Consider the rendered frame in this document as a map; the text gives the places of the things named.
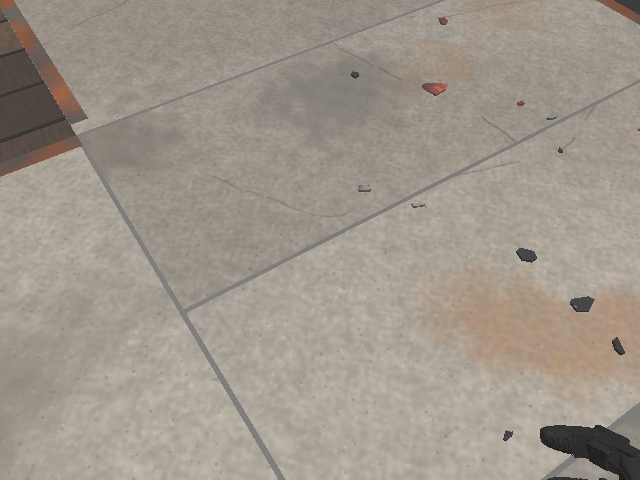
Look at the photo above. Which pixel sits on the right robot hand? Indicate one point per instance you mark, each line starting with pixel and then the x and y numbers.
pixel 603 447

